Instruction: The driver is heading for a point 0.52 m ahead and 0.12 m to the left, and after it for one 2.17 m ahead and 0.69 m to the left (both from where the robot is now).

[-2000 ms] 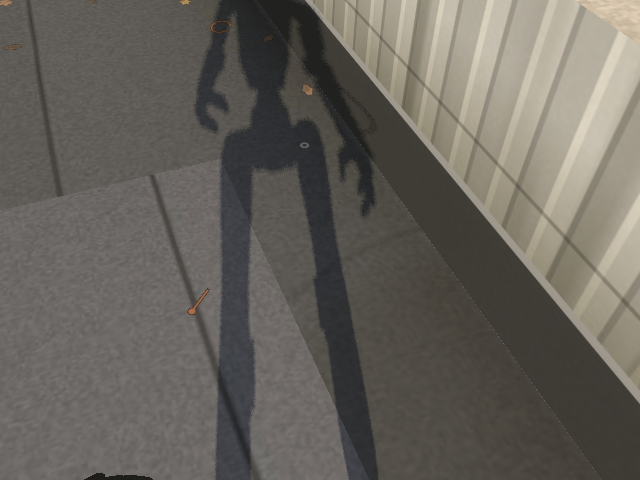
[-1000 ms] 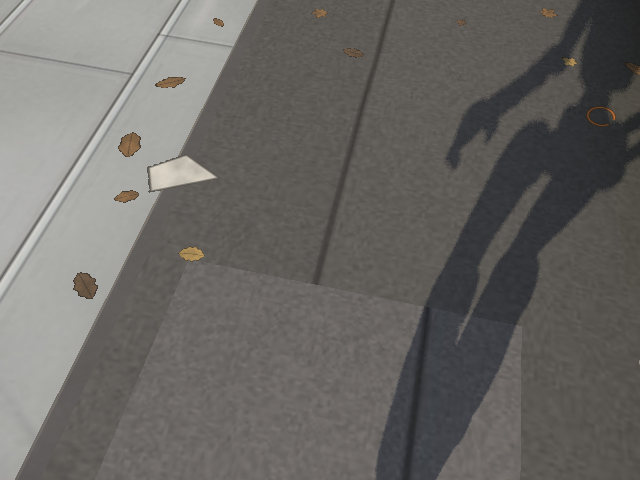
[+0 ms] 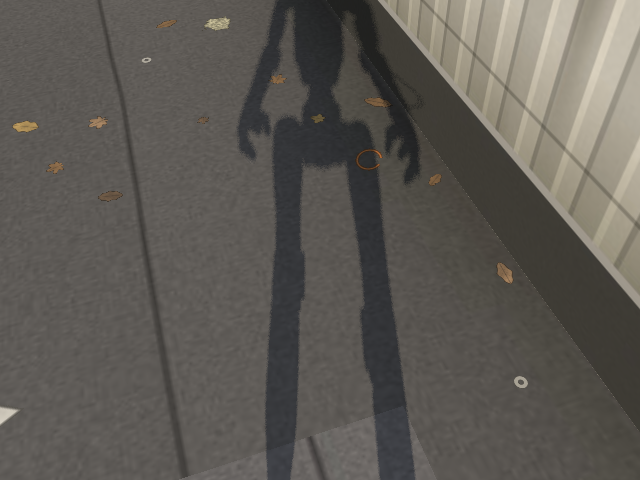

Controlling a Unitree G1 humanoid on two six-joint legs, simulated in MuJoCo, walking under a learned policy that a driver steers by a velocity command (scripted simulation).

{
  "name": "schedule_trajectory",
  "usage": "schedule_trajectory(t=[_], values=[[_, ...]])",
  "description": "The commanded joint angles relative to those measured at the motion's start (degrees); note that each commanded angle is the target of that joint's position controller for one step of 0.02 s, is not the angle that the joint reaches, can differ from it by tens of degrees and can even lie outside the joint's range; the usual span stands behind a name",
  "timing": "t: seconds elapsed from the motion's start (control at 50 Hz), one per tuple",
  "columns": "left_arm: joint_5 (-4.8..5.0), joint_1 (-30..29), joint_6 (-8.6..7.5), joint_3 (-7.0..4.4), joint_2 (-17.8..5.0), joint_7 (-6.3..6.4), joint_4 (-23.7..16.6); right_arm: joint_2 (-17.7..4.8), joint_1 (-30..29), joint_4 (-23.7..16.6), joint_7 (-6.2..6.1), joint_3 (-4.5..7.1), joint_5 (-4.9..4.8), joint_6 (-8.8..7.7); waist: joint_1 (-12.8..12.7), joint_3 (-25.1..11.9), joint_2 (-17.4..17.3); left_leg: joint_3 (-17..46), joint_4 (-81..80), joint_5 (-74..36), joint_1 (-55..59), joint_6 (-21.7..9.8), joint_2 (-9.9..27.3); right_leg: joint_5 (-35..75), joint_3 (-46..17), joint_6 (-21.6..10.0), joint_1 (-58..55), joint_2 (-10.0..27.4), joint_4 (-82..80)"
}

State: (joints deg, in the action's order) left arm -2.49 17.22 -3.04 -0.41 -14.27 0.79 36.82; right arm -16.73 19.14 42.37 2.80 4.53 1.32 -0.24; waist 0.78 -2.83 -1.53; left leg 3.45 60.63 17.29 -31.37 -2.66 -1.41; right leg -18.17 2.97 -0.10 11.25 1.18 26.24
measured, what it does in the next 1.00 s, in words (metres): walks ahead: left foot, then right foot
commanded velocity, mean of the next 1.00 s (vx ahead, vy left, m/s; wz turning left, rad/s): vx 0.96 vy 0.00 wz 0.08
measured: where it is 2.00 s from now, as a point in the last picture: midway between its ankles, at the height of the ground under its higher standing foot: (166, 127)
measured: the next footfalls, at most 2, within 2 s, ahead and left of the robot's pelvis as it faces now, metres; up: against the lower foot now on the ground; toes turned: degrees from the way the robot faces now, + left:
left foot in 0.34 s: +0.37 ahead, +0.17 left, +0.00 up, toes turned +24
right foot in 0.80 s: +0.82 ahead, +0.26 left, +0.00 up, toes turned +12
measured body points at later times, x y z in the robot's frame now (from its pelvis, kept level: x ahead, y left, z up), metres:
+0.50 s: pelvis +0.34 +0.14 -0.02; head +0.37 +0.14 +0.43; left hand +0.35 +0.41 -0.13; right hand +0.53 -0.09 -0.14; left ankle +0.33 +0.15 -0.74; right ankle +0.34 -0.04 -0.63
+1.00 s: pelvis +0.80 +0.27 -0.01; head +0.81 +0.28 +0.44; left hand +0.71 +0.54 -0.14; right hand +1.06 +0.10 -0.06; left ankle +0.85 +0.47 -0.66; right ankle +0.78 +0.25 -0.74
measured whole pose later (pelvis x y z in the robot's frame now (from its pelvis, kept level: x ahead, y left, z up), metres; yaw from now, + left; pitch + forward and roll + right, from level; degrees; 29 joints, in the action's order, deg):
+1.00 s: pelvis +0.80 +0.27 -0.01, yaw +4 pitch +0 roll -1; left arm -0.8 29.6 -2.4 -3.5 -17.0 -0.6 53.3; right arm -12.3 2.3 34.7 0.7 -3.3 4.2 -4.7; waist -4.0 1.0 -0.1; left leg 7.8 65.8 15.0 -37.4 2.1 6.1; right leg -14.1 -3.6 -10.9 9.0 -13.5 24.3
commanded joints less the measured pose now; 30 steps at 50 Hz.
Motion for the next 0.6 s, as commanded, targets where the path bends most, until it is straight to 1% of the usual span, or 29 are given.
schedule_trajectory(t=[0.02, 0.06, 0.12, 0.16, 0.18, 0.2, 0.22, 0.24, 0.26, 0.28, 0.3, 0.32, 0.34, 0.36, 0.38, 0.4, 0.42, 0.44, 0.46, 0.48, 0.5, 0.52, 0.54, 0.56, 0.58, 0.6], values=[[0.65, 1.4, -1.45, -2.78, -8.4, 0.45, -1.6, -5.0, -7.4, -5.7, 1.91, 1.08, 0.81, -0.19, -2.2, 5.7, 9.4, 0.1, 9.3, -6.2, -20.5, 1.7, 4.6, -8.9, -12.1, -4.3, -10.1, 14.5, -18.7], [0.45, 3.9, -2.15, -3.0, -8.2, -0.05, 0.5, -3.8, -9.8, -6.3, 2.37, 0.62, 0.63, 0.4, -2.5, 7.6, 8.0, 0.0, 10.5, -9.3, -22.6, 1.7, 5.3, -3.8, -6.8, -4.4, -10.1, 14.1, -19.7], [0.12, 6.1, -2.94, -3.13, -7.4, -0.28, 3.4, -3.5, -14.8, -7.9, 2.81, 0.2, 0.61, 0.81, -2.6, 10.4, 7.3, -0.9, 7.5, -12.5, -24.8, 0.8, 6.3, 2.0, -0.1, -4.3, -11.2, 14.2, -21.0], [-0.04, 6.3, -3.28, -3.22, -7.2, -0.11, 5.0, -3.3, -18.7, -9.2, 3.43, -0.43, 0.7, 0.8, -2.7, 12.3, 6.7, -4.4, 1.0, -13.9, -22.8, -0.8, 7.0, 6.0, 4.8, -3.9, -11.3, 13.6, -22.5], [-0.06, 6.7, -3.33, -3.33, -7.5, 0.05, 5.9, -3.1, -20.8, -9.8, 3.81, -0.85, 0.73, 0.72, -3.2, 13.2, 6.0, -6.6, -2.9, -14.1, -20.9, -1.8, 7.1, 8.7, 7.1, -3.8, -11.6, 13.3, -23.2], [-0.05, 7.7, -3.25, -3.46, -7.9, 0.23, 6.9, -2.5, -23.0, -10.5, 4.08, -1.34, 0.7, 0.62, -3.8, 14.0, 5.4, -8.9, -6.4, -13.3, -19.2, -3.1, 6.8, 13.1, 9.0, -3.7, -12.5, 13.2, -23.3], [-0.05, 8.1, -3.07, -3.58, -8.6, 0.37, 7.7, -1.8, -24.3, -11.1, 4.12, -1.86, 0.54, 0.56, -3.8, 14.3, 5.1, -11.2, -10.1, -11.8, -16.5, -4.6, 5.9, 22.0, 11.2, -3.4, -13.7, 13.1, -22.1], [-0.05, 7.6, -2.9, -3.69, -9.7, 0.47, 8.2, -1.3, -23.8, -11.3, 3.79, -2.23, 0.22, 0.56, -2.7, 13.0, 5.4, -13.7, -13.7, -10.0, -11.0, -6.5, 3.9, 39.2, 13.6, -3.0, -14.5, 12.8, -18.7], [0.03, 8.2, -2.58, -3.94, -11.2, 0.67, 8.6, -1.7, -22.0, -10.9, 3.14, -2.17, -0.05, 0.6, -1.3, 10.1, 6.5, -16.2, -14.6, -8.0, -5.7, -8.0, 0.8, 59.7, 14.2, -3.0, -16.8, 13.4, -13.7], [-0.14, 8.0, -1.75, -4.46, -13.3, 0.9, 8.8, -3.1, -17.0, -9.8, 2.48, -1.64, -0.34, 0.51, 1.9, 6.1, 8.1, -17.0, -14.7, -4.2, -0.1, -9.2, -1.9, 74.7, 14.3, -2.9, -19.1, 14.4, -5.4], [-0.43, 6.5, -0.64, -5.18, -15.7, 0.99, 8.4, -5.5, -7.2, -7.5, 1.8, -0.56, -0.66, 0.27, 7.0, 0.3, 9.6, -16.6, -14.2, 0.7, 10.3, -10.5, -4.5, 82.1, 13.9, -3.5, -18.1, 15.8, 7.2], [-0.06, 4.7, -0.19, -5.45, -16.7, 0.73, 7.2, -8.9, 5.5, -3.7, 0.9, 1.18, -0.48, -0.29, 12.5, -6.3, 8.6, -13.3, -18.0, 1.2, 27.4, -12.2, -6.5, 76.9, 12.5, -3.7, -10.3, 15.8, 23.7], [-0.63, 5.3, -0.54, -4.63, -13.2, 0.06, 7.1, -12.9, 10.1, -1.0, -0.51, 3.05, -0.13, -0.13, 12.3, -8.6, 2.5, -3.3, -21.5, 6.2, 42.7, -13.0, -2.8, 40.6, 11.4, -2.0, 5.1, 10.9, 41.9], [0.32, 5.3, -1.59, -2.7, -5.7, -1.39, 0.4, -20.5, 3.9, -2.8, -1.0, 4.66, 0.26, 0.93, 4.4, -10.9, -15.4, 32.9, -34.9, 18.5, 55.8, -22.1, 13.5, -9.4, 6.6, 2.5, 32.1, -2.2, 65.5], [0.45, -2.4, -3.02, -2.66, -9.4, -1.27, -1.9, -18.6, 6.8, -4.2, -1.38, 4.47, 0.06, 1.29, 8.7, -15.0, -3.9, 42.3, -43.3, 19.0, 56.5, -21.2, 16.1, -3.2, -5.8, 0.8, 37.6, -0.8, 67.2], [1.51, -4.0, -3.68, -2.35, -9.2, -1.15, -1.7, -16.2, 6.2, -2.3, -2.27, 3.83, 0.43, 0.78, 7.3, -8.1, -0.9, 37.0, -45.8, 14.2, 49.7, -18.8, 17.2, 0.2, -5.8, -0.3, 38.5, 2.4, 64.7], [1.82, -1.6, -3.67, -1.87, -8.5, -0.85, 0.1, -12.8, 4.2, -1.6, -2.68, 2.86, 0.83, -0.19, 3.4, -1.4, 4.6, 30.6, -45.9, 8.1, 38.7, -16.0, 16.2, 2.6, -5.0, -1.1, 34.7, 5.5, 59.4], [0.99, -0.7, -2.89, -1.46, -7.5, -1.0, 1.1, -10.3, 1.0, -1.7, -2.93, 1.82, 1.01, -1.42, 0.7, 0.7, 6.3, 24.6, -46.0, 5.4, 30.2, -14.3, 14.0, 2.4, -5.6, -1.4, 30.1, 7.3, 55.6], [0.41, 2.1, -1.51, -1.18, -6.8, -1.46, 2.7, -8.0, -1.4, -2.0, -2.98, 0.74, 0.94, -2.54, -1.7, 2.4, 5.5, 19.7, -47.4, 3.1, 23.1, -13.1, 12.2, 2.9, -6.2, -1.5, 25.4, 8.3, 53.2], [0.4, 3.6, -0.06, -1.15, -6.4, -1.99, 4.0, -6.3, -1.6, -1.4, -2.72, 0.01, 0.57, -3.66, -3.0, 3.5, 4.6, 15.6, -49.4, 2.2, 19.4, -12.1, 11.0, 3.0, -6.7, -1.5, 23.2, 9.1, 50.6], [0.62, 2.7, 0.98, -1.07, -5.9, -2.45, 4.3, -5.9, -0.6, -0.4, -2.39, -0.23, 0.29, -4.67, -3.2, 6.0, 3.5, 12.5, -51.4, -0.5, 16.7, -11.5, 10.3, 3.2, -6.3, -1.4, 23.8, 9.3, 48.3], [1.04, -0.6, 1.5, -0.99, -5.4, -2.76, 3.6, -6.3, 0.4, 0.6, -2.03, -0.16, 0.08, -5.45, -2.6, 9.0, 2.7, 8.8, -53.7, -4.0, 16.3, -9.9, 9.4, 5.8, -5.9, -1.6, 26.8, 9.1, 45.3], [1.68, -4.2, 1.63, -1.0, -5.2, -2.92, 3.1, -6.0, 2.1, 1.3, -1.62, -0.25, -0.06, -6.03, -1.1, 11.1, 2.6, 4.2, -55.0, -10.8, 17.3, -7.0, 7.7, 9.2, -5.6, -2.2, 29.2, 7.9, 41.2], [2.25, -6.9, 1.48, -0.9, -4.8, -3.06, 2.4, -6.0, 3.2, 1.9, -1.32, -0.36, -0.14, -6.43, -0.1, 12.3, 1.5, 0.0, -55.9, -18.1, 18.1, -5.1, 6.1, 12.7, -5.0, -2.7, 30.2, 6.4, 36.6], [2.52, -8.8, 1.1, -0.83, -4.5, -3.25, 2.2, -5.3, 3.4, 2.2, -1.14, -0.68, -0.3, -6.77, 0.2, 12.9, 1.3, -4.5, -55.8, -26.0, 19.3, -3.4, 4.4, 16.3, -3.9, -3.4, 30.2, 4.7, 32.0], [2.73, -10.2, 0.73, -0.68, -4.0, -3.61, 2.0, -5.1, 3.1, 2.3, -1.18, -0.99, -0.53, -7.13, 0.4, 12.0, 0.7, -7.5, -56.3, -31.6, 20.0, -1.8, 3.6, 20.6, -1.6, -3.9, 28.4, 3.4, 26.9]])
